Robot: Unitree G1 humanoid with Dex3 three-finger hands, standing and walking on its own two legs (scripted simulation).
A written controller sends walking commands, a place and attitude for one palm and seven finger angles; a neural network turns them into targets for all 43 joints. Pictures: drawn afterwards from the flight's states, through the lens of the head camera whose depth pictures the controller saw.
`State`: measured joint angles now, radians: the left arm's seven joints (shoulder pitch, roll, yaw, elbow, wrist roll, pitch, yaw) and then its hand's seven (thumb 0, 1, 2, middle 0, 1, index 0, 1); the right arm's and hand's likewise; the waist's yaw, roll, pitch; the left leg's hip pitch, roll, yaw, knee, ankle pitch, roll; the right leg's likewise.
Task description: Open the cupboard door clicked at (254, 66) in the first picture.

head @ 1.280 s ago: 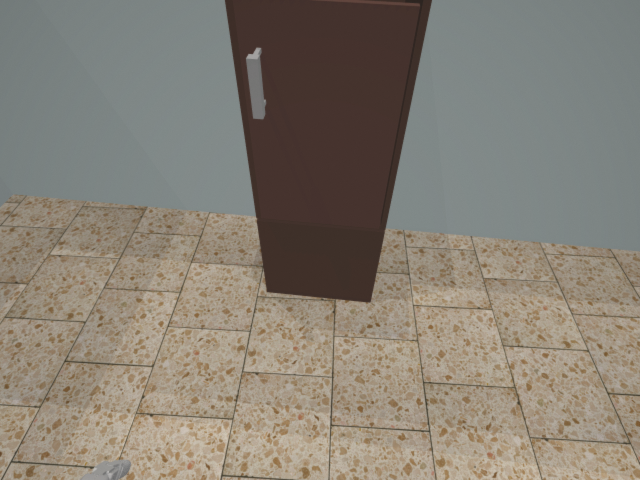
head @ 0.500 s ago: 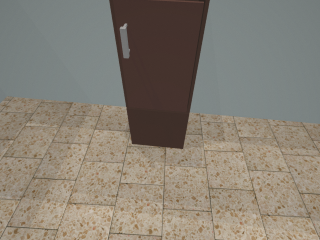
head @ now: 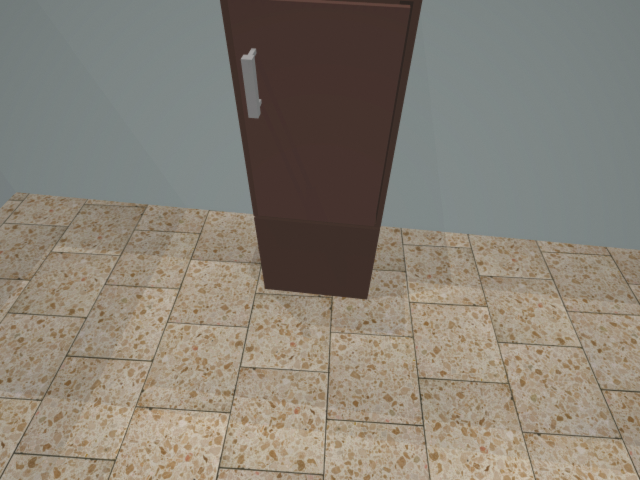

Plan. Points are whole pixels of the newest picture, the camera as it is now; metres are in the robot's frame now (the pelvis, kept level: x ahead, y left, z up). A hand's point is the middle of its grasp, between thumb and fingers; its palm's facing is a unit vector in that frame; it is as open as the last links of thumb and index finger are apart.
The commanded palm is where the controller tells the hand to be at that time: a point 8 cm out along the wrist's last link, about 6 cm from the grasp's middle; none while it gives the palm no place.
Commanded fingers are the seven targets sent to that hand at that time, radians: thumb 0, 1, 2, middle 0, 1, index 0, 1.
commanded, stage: look at it before walking up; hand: left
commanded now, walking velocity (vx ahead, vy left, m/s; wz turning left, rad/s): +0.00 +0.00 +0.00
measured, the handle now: (253, 83) +0.87 +0.20 +0.08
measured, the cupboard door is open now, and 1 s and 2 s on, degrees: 0 0 0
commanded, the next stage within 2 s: take the last steps up to it in 0.16 s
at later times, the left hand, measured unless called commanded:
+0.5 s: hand out of the picture +0.05 +0.22 -0.17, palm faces +0.01 -0.97 -0.26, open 7.4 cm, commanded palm none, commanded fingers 0.00 0.90 0.90 -0.20 -0.30 -0.20 -0.30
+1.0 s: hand (229, 393) +0.29 +0.18 -0.19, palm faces -0.07 -0.97 -0.21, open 7.3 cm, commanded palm none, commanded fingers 0.00 0.90 0.90 -0.20 -0.30 -0.20 -0.30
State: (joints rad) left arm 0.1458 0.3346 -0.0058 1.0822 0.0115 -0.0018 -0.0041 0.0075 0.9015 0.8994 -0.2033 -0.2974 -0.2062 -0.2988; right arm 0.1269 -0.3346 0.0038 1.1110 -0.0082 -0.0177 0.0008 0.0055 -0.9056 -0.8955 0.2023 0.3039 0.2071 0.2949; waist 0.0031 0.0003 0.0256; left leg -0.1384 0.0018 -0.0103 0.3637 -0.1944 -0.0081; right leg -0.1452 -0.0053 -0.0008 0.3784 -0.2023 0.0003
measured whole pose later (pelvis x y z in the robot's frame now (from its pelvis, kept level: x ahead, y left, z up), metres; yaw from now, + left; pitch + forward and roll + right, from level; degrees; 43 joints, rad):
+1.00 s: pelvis +0.19 -0.01 -0.03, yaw -3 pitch -1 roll +1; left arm 0.15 0.18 0.06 1.00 0.03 -0.04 -0.02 0.01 0.92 0.90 -0.20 -0.30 -0.20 -0.30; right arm 0.56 -0.09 -0.01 1.24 -0.01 -0.06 -0.02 0.00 -0.91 -0.90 0.20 0.30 0.21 0.29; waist -0.04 0.01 0.09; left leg 0.06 0.04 0.11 0.54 -0.52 0.00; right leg -0.43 -0.03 -0.14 0.62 -0.15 -0.07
